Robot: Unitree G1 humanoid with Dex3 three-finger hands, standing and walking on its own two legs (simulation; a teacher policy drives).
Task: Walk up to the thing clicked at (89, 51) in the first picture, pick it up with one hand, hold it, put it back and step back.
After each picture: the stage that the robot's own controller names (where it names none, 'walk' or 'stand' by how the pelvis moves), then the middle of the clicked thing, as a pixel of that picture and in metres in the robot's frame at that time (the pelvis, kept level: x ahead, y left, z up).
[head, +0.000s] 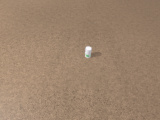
stand; (88, 52) +1.27 -0.08 -0.72
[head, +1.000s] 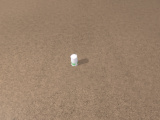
walk; (74, 60) +1.13 +0.16 -0.70
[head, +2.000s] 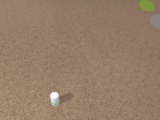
walk; (54, 98) +0.65 +0.23 -0.70
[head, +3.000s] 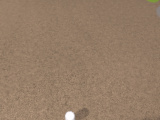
walk; (70, 118) +0.44 +0.08 -0.67
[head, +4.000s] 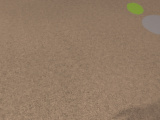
stand; out of the picture +0.38 +0.09 -0.72
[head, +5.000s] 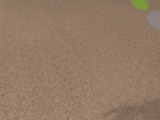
walk; out of the picture +0.35 +0.05 -0.72
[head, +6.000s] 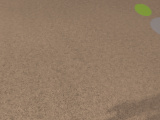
walk; out of the picture +0.34 -0.01 -0.72
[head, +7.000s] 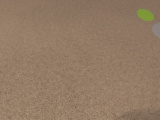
stand; out of the picture +0.35 +0.05 -0.73
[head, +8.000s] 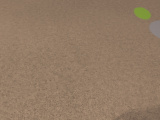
stand; out of the picture +0.34 +0.05 -0.73
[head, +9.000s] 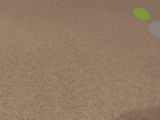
stand; out of the picture +0.33 +0.05 -0.73
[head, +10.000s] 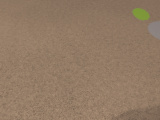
stand; out of the picture +0.33 +0.05 -0.73
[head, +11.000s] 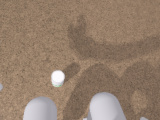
go down; (57, 79) +0.43 +0.05 -0.41
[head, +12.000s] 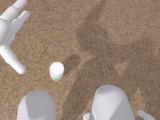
go down; (56, 71) +0.44 +0.06 -0.34
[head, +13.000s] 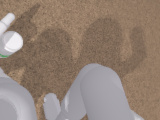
close in; (7, 45) +0.45 +0.12 -0.26
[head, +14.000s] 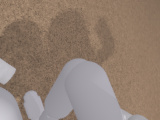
rest palm; out of the picture +0.38 +0.08 -0.28
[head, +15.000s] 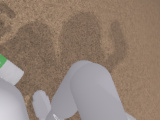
lift; (4, 69) +0.37 +0.08 -0.28
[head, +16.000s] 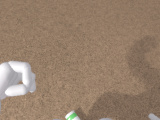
lift; out of the picture +0.31 +0.02 -0.56
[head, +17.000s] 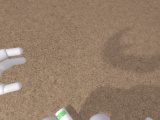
go down; (65, 118) +0.29 +0.03 -0.56
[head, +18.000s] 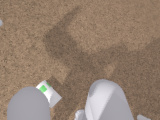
go down; (48, 93) +0.34 +0.07 -0.33
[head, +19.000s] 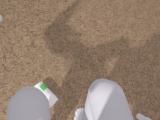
go down; (44, 95) +0.32 +0.09 -0.34
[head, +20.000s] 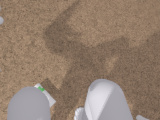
go down; (41, 97) +0.31 +0.10 -0.34
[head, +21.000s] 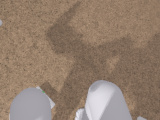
go down; (41, 100) +0.30 +0.10 -0.35
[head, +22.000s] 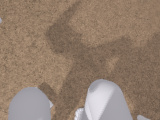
go down; (39, 100) +0.30 +0.11 -0.34
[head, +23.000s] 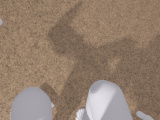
go down; (40, 101) +0.29 +0.11 -0.35
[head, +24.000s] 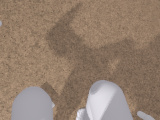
go down; (41, 101) +0.29 +0.11 -0.35
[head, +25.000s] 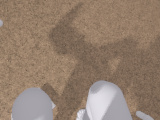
go down; (41, 101) +0.30 +0.11 -0.35
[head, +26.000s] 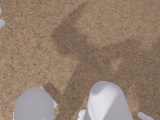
go down; (44, 100) +0.30 +0.10 -0.35
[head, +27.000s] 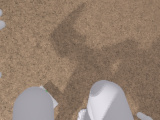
go down; (44, 99) +0.30 +0.10 -0.35
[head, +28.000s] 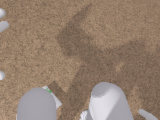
go down; (48, 99) +0.30 +0.09 -0.36
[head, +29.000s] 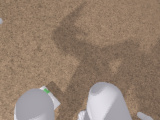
go down; (47, 99) +0.31 +0.09 -0.36
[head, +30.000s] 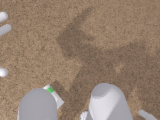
go down; (51, 98) +0.31 +0.08 -0.36
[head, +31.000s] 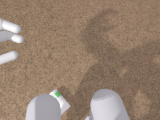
hold; (58, 101) +0.32 +0.07 -0.40
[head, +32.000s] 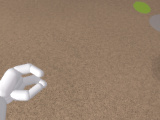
hold; out of the picture +0.23 +0.04 -0.70
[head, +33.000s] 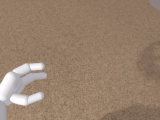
go down; out of the picture +0.26 +0.05 -0.67
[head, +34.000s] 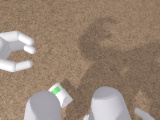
hold; (60, 95) +0.34 +0.05 -0.39
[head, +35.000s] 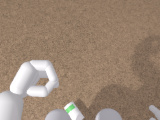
hold; (74, 112) +0.32 +0.04 -0.52
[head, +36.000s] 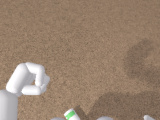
crouch; (73, 119) +0.31 +0.02 -0.55
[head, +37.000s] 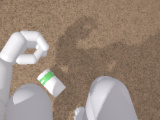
lower; (51, 82) +0.36 +0.05 -0.30
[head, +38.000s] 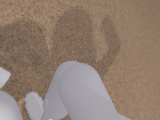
lower; out of the picture +0.38 +0.09 -0.29
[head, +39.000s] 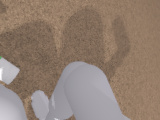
lower; out of the picture +0.38 +0.09 -0.29
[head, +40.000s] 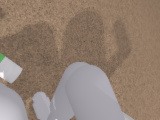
lower; (2, 66) +0.39 +0.08 -0.28
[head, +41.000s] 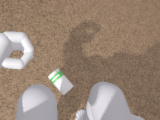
hold; (60, 81) +0.39 +0.03 -0.35
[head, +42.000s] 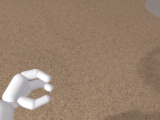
crouch; out of the picture +0.32 -0.02 -0.66
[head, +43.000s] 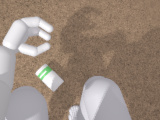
crouch; (49, 77) +0.39 +0.03 -0.32
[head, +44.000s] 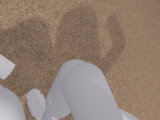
stand; out of the picture +0.40 +0.08 -0.29
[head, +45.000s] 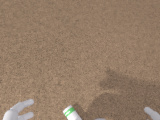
stand; (72, 116) +0.33 +0.01 -0.56
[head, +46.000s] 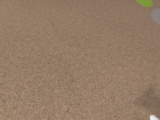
lower; out of the picture +0.32 -0.01 -0.66
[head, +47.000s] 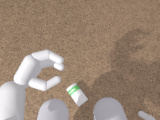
crouch; (77, 94) +0.36 +0.00 -0.45
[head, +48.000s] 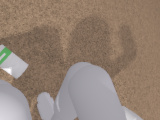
lower; (9, 61) +0.40 +0.07 -0.28
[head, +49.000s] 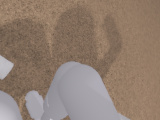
lower; out of the picture +0.40 +0.08 -0.29
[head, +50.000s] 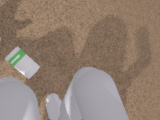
stand; (22, 62) +0.39 +0.08 -0.30
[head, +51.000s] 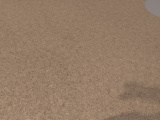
stand; out of the picture +0.32 -0.01 -0.65
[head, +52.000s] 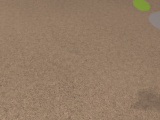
stand; out of the picture +0.30 -0.02 -0.68
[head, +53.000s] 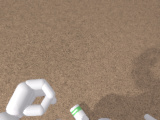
lower; (79, 114) +0.34 -0.01 -0.56
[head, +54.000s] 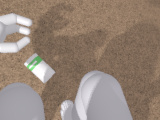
lower; (40, 68) +0.40 +0.05 -0.30
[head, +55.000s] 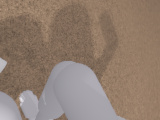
lower; out of the picture +0.41 +0.09 -0.30
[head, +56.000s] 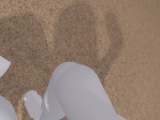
lower; out of the picture +0.41 +0.09 -0.29
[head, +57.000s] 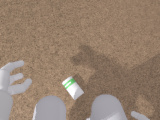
walk; (72, 87) +0.39 +0.01 -0.44
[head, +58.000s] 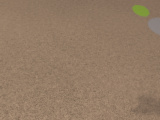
stand; out of the picture +0.31 -0.03 -0.69
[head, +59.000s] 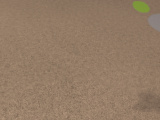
hold; out of the picture +0.31 -0.02 -0.68
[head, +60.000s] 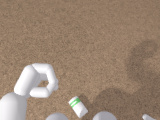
lower; (78, 106) +0.36 -0.01 -0.53
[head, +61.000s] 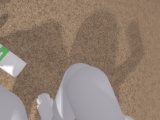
lower; (7, 60) +0.41 +0.07 -0.28
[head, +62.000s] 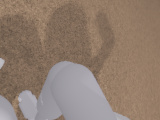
lower; out of the picture +0.41 +0.08 -0.30
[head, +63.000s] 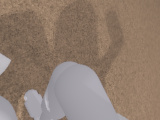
stand; out of the picture +0.41 +0.08 -0.29
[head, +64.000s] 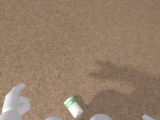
stand; (73, 107) +0.37 +0.00 -0.55
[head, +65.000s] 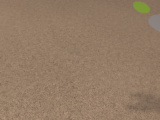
stand; out of the picture +0.31 -0.03 -0.69
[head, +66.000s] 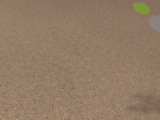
stand; out of the picture +0.31 -0.02 -0.68
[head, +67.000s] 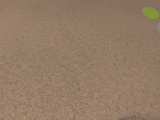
stand; out of the picture +0.32 -0.03 -0.73
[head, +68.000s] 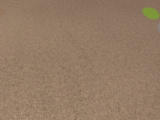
stand; out of the picture +0.32 -0.02 -0.75
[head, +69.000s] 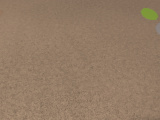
stand; out of the picture +0.30 -0.02 -0.75
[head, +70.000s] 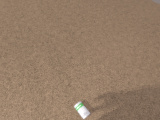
walk; (82, 110) +0.43 -0.04 -0.73
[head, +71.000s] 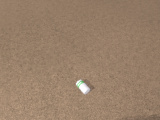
walk; (82, 86) +0.70 +0.04 -0.73
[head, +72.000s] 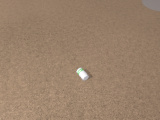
stand; (82, 74) +0.95 -0.01 -0.73
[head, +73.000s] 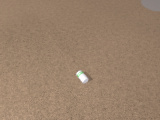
stand; (82, 76) +0.92 -0.01 -0.75
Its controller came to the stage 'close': no
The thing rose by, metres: 0.01
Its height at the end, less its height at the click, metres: -0.02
